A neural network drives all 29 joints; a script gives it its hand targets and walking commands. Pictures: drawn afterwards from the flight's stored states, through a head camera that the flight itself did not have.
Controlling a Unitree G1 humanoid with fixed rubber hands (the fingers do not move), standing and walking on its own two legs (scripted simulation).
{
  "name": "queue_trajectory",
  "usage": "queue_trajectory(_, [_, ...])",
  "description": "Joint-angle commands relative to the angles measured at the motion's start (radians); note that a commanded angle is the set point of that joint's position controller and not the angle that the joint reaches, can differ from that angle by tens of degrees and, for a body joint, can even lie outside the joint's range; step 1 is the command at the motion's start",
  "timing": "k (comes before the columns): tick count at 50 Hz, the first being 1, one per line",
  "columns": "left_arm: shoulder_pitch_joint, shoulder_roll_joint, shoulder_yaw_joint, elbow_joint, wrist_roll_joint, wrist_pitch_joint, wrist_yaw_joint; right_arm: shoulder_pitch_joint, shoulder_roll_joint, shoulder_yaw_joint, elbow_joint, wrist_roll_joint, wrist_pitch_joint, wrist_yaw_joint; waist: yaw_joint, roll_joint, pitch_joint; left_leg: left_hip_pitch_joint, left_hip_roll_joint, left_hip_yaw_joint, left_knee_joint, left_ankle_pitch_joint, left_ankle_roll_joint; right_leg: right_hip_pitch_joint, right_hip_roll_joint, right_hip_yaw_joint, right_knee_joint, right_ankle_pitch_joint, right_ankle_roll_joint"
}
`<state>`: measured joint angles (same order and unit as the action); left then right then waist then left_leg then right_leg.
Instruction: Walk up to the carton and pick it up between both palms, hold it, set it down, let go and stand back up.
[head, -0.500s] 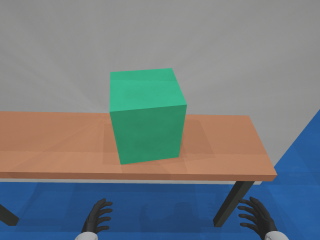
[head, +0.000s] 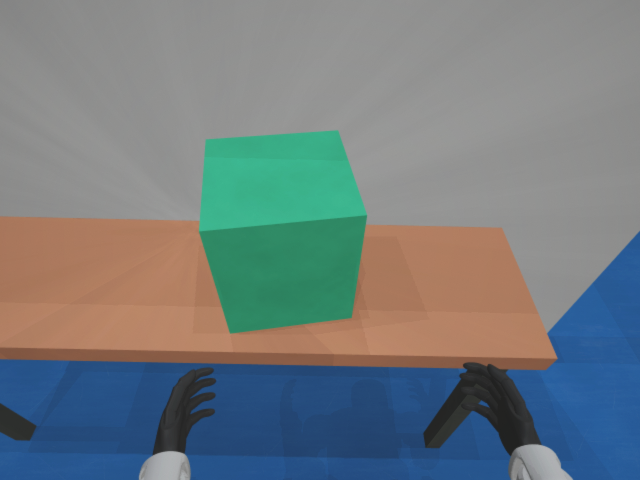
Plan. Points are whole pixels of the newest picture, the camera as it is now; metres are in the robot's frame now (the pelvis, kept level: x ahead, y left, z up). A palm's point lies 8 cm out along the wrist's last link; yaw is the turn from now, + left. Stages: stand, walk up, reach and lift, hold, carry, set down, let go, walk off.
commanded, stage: reach and lift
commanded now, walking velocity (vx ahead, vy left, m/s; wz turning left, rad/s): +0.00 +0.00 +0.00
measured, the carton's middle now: (282, 234) +0.49 +0.08 +0.00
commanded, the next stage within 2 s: none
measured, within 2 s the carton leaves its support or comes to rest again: neither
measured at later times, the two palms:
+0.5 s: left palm (171, 388) +0.25 +0.21 -0.02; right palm (492, 374) +0.26 -0.21 -0.01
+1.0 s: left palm (166, 312) +0.31 +0.21 +0.05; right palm (481, 295) +0.34 -0.19 +0.05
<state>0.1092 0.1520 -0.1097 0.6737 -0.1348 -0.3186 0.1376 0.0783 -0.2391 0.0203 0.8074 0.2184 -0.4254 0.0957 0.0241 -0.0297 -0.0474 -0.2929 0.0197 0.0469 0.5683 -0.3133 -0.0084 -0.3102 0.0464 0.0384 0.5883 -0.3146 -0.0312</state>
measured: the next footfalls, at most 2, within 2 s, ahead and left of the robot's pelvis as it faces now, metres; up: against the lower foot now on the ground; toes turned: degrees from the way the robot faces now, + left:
none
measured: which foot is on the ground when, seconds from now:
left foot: down 0.00-1.00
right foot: down 0.00-1.00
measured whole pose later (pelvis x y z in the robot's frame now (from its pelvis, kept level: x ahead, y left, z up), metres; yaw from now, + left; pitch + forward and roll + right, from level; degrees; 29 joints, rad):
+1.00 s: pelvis -0.01 +0.00 +0.02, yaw +0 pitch +5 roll -1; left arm -0.33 0.16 0.03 0.72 -0.17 -0.18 0.12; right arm -0.40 -0.27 0.10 0.85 0.32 -0.20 0.00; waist 0.04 -0.02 -0.07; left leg -0.26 0.03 0.03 0.37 -0.19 -0.01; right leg -0.25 0.06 0.04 0.32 -0.15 -0.03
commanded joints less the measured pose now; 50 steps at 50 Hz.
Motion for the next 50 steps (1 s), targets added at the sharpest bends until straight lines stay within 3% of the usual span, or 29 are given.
queue_trajectory(1, [-0.165,0.093,0.052,-0.091,-0.032,-0.126,-0.015,-0.169,-0.107,0.009,-0.099,0.029,-0.093,-0.016,-0.007,-0.015,-0.194,0.016,-0.054,0.005,-0.059,0.24,-0.029,0.087,-0.011,0.047,-0.08,0.427,0.063])
queue_trajectory(8, [-0.248,0.102,0.08,-0.033,-0.062,-0.206,-0.034,-0.255,-0.1,0.031,-0.093,0.035,-0.144,-0.047,-0.017,-0.038,-0.205,-0.025,-0.054,0.002,-0.062,0.232,-0.033,0.121,-0.012,0.054,-0.075,0.441,0.07])
queue_trajectory(15, [-0.36,0.103,0.089,0.005,-0.081,-0.241,-0.032,-0.37,-0.092,0.039,-0.075,0.049,-0.151,-0.053,-0.013,-0.009,-0.234,-0.013,-0.044,0.001,-0.075,0.194,-0.049,0.069,-0.008,0.038,-0.097,0.333,0.059])
queue_trajectory(20, [-0.457,0.114,0.083,-0.024,-0.09,-0.175,-0.017,-0.471,-0.098,0.017,-0.066,0.046,-0.071,-0.045,-0.017,0.011,-0.281,0.024,-0.031,-0.001,-0.131,0.138,-0.055,0.031,-0.008,0.019,-0.144,0.256,0.059])
queue_trajectory(26, [-0.519,0.117,0.108,-0.084,-0.063,-0.11,-0.004,-0.552,-0.119,0.022,-0.115,0.07,-0.013,-0.054,-0.002,0.042,-0.367,0.073,-0.034,0.0,-0.147,0.242,-0.059,0.099,0.003,0.008,-0.156,0.398,0.061])
queue_trajectory(32, [-0.571,0.097,0.142,-0.05,-0.037,-0.035,-0.012,-0.611,-0.121,0.029,-0.089,0.075,0.06,-0.07,0.008,0.029,-0.349,0.135,-0.024,-0.007,-0.17,0.294,-0.054,0.112,-0.005,0.012,-0.215,0.409,0.057])
queue_trajectory(40, [-0.698,0.102,0.154,-0.108,-0.028,0.026,-0.019,-0.743,-0.164,0.025,-0.125,0.09,0.129,-0.095,0.0,0.014,-0.391,0.207,-0.021,-0.013,-0.191,0.392,-0.052,0.169,-0.002,0.009,-0.259,0.501,0.054])
queue_trajectory(50, [-0.857,0.123,0.166,-0.158,-0.032,0.157,-0.014,-0.918,-0.205,0.023,-0.107,0.116,0.229,-0.099,0.015,0.027,-0.452,0.264,-0.015,-0.013,-0.203,0.43,-0.048,0.162,0.0,-0.002,-0.293,0.502,0.055])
